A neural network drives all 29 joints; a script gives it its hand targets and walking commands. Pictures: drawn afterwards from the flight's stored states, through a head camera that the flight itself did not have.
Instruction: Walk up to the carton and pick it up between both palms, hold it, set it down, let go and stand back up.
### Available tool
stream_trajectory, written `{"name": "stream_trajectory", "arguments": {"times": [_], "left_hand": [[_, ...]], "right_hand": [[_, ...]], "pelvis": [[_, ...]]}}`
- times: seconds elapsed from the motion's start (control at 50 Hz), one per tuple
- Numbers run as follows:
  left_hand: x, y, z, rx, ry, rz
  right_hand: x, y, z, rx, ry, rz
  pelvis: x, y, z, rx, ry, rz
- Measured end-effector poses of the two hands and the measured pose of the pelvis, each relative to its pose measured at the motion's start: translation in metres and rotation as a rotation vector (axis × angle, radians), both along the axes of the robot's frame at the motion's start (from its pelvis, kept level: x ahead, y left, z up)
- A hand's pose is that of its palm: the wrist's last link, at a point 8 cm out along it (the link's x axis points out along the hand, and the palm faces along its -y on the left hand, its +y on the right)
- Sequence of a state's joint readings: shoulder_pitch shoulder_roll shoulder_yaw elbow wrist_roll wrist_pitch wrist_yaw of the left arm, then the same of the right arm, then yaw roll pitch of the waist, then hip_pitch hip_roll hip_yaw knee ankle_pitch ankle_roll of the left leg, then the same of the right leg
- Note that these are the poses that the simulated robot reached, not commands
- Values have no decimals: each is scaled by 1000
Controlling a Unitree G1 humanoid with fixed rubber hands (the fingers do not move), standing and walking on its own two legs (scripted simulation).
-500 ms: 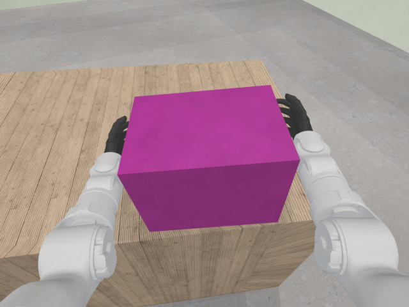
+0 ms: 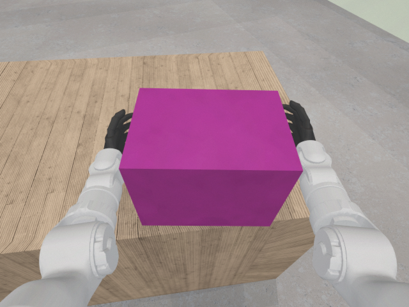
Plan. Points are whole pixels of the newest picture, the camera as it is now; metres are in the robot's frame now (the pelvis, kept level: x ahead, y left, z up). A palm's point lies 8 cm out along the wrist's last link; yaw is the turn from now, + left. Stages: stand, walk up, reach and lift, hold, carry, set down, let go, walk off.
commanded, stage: set down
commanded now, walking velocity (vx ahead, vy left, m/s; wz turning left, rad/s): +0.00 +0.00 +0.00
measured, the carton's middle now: (207, 160) +0.40 +0.01 +0.04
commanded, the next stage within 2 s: none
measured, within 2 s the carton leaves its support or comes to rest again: neither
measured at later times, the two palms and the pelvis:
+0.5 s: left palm (115, 156) +0.40 +0.22 +0.04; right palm (300, 147) +0.41 -0.18 +0.08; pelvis +0.00 +0.00 +0.00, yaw +0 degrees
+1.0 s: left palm (105, 149) +0.41 +0.24 +0.05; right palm (298, 146) +0.42 -0.19 +0.06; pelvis +0.02 -0.01 +0.00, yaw +0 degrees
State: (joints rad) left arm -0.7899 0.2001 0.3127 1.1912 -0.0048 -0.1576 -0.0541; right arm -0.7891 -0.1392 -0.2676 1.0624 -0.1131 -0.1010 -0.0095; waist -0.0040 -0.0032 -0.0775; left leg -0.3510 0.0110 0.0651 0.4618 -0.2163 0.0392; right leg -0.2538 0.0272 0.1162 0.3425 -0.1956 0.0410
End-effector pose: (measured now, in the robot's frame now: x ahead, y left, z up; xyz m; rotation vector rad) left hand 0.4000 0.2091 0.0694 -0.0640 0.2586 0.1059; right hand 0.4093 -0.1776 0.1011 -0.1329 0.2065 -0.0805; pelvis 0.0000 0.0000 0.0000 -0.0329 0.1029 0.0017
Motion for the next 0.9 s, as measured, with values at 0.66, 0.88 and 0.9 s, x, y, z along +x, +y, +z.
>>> {"name": "stream_trajectory", "arguments": {"times": [0.66, 0.88, 0.9], "left_hand": [[4, 24, -41, 101, 105, 49], [13, 31, -20, 141, 84, 23], [13, 31, -19, 144, 88, 19]], "right_hand": [[11, -1, -35, 224, 96, -117], [19, 1, -32, 271, 66, -101], [19, 0, -32, 272, 67, -101]], "pelvis": [[8, -10, -2, 16, 61, -1], [17, -13, -3, 20, 76, -1], [16, -13, -3, 20, 76, -1]]}}
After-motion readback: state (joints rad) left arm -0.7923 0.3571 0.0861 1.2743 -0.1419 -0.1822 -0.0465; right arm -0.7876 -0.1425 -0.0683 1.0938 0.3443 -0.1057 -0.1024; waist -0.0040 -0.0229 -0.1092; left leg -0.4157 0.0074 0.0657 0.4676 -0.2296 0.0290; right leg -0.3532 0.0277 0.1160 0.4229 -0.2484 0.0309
